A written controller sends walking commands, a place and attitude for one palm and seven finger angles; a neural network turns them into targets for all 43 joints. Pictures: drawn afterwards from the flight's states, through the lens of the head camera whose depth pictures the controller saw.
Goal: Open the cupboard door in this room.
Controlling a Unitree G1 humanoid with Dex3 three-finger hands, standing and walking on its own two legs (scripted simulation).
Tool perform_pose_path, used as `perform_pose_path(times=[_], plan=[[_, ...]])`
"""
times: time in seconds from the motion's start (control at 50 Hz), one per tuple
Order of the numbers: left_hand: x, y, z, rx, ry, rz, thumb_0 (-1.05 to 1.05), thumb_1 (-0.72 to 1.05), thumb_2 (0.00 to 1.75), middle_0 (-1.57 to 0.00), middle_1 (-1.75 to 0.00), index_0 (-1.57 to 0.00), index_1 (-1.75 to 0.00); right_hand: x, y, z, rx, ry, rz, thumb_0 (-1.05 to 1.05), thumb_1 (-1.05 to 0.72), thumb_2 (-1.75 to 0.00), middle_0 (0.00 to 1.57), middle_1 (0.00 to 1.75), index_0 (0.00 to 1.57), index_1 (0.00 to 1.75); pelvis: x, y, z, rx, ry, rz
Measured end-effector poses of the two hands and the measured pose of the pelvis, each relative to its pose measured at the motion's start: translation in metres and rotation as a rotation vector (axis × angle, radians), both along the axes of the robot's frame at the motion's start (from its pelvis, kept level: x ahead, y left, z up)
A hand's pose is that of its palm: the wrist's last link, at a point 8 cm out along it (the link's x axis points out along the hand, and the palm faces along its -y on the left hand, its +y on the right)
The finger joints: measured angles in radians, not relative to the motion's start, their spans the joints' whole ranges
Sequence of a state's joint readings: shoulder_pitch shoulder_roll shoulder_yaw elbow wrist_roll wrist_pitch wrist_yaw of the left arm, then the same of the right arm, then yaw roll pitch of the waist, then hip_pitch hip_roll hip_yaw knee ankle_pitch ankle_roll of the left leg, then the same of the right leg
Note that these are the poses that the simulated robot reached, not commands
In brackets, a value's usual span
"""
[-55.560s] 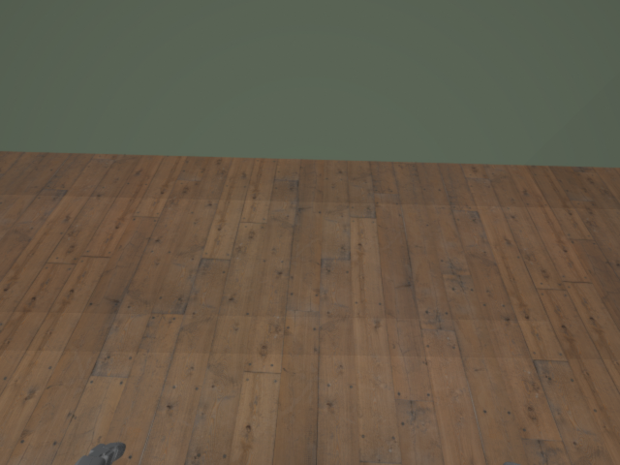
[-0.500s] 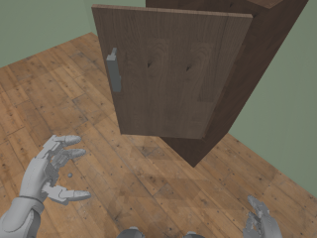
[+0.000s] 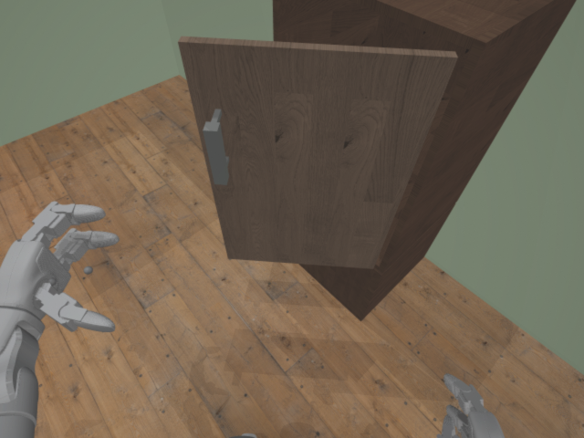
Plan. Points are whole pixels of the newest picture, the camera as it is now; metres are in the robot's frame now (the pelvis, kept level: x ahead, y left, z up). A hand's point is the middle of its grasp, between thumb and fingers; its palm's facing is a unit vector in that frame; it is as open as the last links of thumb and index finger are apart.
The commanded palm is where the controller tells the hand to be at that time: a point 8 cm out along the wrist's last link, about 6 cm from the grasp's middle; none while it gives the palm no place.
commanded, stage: raise the hand with hooked fingers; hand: left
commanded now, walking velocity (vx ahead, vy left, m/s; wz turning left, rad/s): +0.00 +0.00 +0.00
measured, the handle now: (219, 147) +0.56 +0.17 +0.06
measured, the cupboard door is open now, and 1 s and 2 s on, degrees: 43 43 43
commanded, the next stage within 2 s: move the hooked fingers beside the handle in 0.48 s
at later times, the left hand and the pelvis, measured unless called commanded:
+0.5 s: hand (104, 274) +0.29 +0.26 +0.08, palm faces +0.02 -1.00 -0.04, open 14.0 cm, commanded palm +0.26 +0.31 +0.08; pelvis +0.00 -0.01 +0.00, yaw -1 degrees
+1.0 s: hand (132, 236) +0.35 +0.24 +0.08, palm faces +0.00 -1.00 -0.02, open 14.0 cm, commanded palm +0.32 +0.30 +0.07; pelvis +0.00 -0.01 +0.00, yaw -1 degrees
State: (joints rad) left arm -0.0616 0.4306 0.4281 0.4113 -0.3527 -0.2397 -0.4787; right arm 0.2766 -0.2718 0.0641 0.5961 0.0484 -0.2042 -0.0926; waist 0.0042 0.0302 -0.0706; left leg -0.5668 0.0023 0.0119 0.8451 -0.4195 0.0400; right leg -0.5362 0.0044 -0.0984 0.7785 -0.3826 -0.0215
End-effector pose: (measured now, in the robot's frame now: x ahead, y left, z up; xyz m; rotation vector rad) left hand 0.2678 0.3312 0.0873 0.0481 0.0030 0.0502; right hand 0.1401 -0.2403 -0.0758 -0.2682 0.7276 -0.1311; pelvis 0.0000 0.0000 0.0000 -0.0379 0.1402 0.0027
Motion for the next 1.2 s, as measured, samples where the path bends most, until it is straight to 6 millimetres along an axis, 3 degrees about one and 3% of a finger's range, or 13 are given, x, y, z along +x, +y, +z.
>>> perform_pose_path(times=[0.12,0.24,0.64,0.82,1.2], plan=[[0.007,-0.007,-0.008,-0.019,0.080,-0.055,-0.01,-0.50,0.30,-0.29,-1.20,-0.29,-1.20,-0.009,-0.012,0.003,-0.013,0.010,-0.032,0.01,-0.91,-0.90,0.21,0.30,0.20,0.30,0.001,0.000,0.003,0.004,0.005,-0.010],[0.005,-0.015,-0.010,-0.020,0.036,-0.034,-0.01,-0.50,0.30,-0.30,-1.20,-0.30,-1.20,-0.013,-0.018,0.005,-0.022,0.016,-0.036,0.01,-0.91,-0.90,0.21,0.30,0.20,0.30,0.001,-0.002,0.004,0.010,0.004,-0.016],[0.002,-0.015,-0.008,-0.017,0.038,-0.014,-0.02,-0.50,0.30,-0.30,-1.20,-0.30,-1.20,-0.001,-0.011,0.002,0.006,-0.006,-0.013,0.01,-0.91,-0.90,0.21,0.30,0.20,0.30,0.000,-0.008,0.004,0.013,0.000,-0.007],[0.033,-0.026,-0.008,-0.025,0.028,-0.043,-0.02,-0.50,0.30,-0.30,-1.20,-0.30,-1.20,-0.008,-0.017,-0.003,-0.016,0.036,-0.023,0.01,-0.91,-0.90,0.21,0.30,0.20,0.30,-0.003,-0.009,0.002,0.013,0.013,-0.003],[0.085,-0.032,-0.012,-0.023,0.031,-0.035,-0.02,-0.50,0.30,-0.30,-1.20,-0.29,-1.20,-0.059,-0.030,-0.016,-0.031,0.215,-0.115,0.01,-0.91,-0.90,0.21,0.30,0.20,0.30,-0.001,-0.007,0.000,0.013,0.053,-0.021]])
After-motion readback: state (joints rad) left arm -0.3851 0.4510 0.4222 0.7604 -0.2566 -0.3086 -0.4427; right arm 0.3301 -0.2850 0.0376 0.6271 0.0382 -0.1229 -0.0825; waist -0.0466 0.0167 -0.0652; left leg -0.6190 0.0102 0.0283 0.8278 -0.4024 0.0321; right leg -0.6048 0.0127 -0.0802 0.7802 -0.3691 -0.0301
